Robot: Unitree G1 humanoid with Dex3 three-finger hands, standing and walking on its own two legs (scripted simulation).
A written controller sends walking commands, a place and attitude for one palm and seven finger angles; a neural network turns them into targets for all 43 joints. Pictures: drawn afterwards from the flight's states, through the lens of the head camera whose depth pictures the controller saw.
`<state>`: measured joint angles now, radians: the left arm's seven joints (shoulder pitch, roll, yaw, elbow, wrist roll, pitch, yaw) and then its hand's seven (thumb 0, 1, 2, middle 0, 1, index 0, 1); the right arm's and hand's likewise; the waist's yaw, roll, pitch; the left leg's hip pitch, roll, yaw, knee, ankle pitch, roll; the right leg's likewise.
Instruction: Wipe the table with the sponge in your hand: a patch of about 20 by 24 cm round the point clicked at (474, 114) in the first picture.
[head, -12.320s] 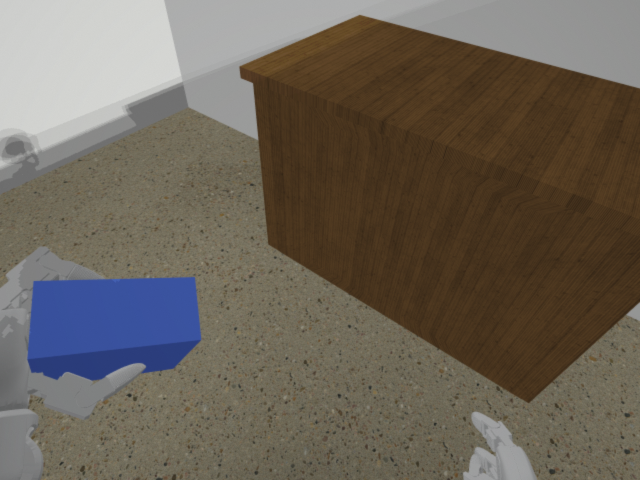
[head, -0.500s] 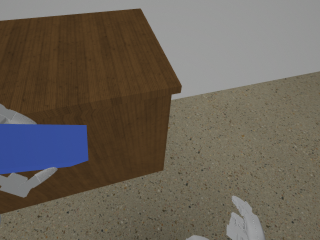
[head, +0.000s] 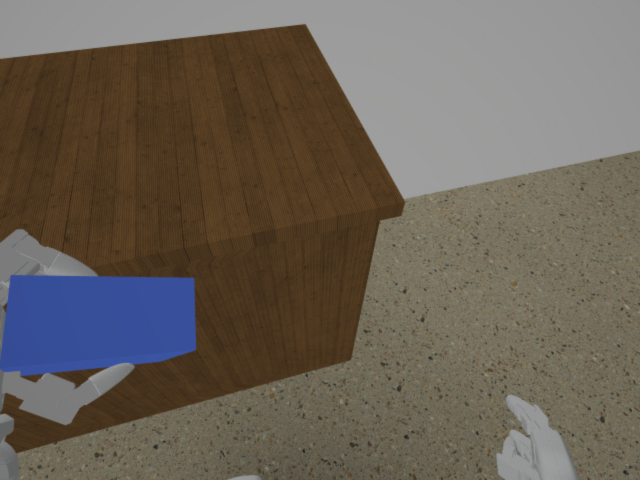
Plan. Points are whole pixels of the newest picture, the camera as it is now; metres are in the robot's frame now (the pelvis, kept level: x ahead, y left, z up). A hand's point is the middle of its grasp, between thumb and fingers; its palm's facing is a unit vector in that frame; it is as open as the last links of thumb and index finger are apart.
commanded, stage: come to a stop and stand still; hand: left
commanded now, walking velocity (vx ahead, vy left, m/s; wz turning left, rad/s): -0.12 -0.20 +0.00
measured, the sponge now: (128, 326) +0.23 +0.19 +0.15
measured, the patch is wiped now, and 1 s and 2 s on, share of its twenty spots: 0.00 0.00 0.00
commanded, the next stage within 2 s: look again from close up in 1.32 s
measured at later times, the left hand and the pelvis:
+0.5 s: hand out of the picture +0.24 +0.28 +0.21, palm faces +0.47 -0.73 -0.50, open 10.6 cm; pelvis -0.03 -0.01 +0.00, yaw -2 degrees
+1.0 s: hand (23, 299) +0.23 +0.27 +0.18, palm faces +0.34 -0.87 -0.35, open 10.6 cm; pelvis -0.01 +0.03 +0.01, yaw -4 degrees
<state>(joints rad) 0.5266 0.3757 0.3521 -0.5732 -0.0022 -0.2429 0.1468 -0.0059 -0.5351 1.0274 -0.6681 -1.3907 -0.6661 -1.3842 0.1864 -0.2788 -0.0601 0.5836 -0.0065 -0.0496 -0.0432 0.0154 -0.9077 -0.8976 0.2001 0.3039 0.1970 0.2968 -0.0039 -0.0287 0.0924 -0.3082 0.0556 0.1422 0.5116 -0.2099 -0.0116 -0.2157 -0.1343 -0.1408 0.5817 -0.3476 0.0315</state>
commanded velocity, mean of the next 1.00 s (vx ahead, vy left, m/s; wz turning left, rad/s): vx -0.02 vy -0.05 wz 0.00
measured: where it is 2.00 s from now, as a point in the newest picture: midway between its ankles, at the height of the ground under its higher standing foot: outside the picture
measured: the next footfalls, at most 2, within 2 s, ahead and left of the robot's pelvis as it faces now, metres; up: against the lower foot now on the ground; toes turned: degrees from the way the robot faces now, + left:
left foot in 0.02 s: +0.09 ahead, +0.12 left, +0.00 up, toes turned -2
right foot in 0.38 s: +0.03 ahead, -0.09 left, +0.00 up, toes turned -6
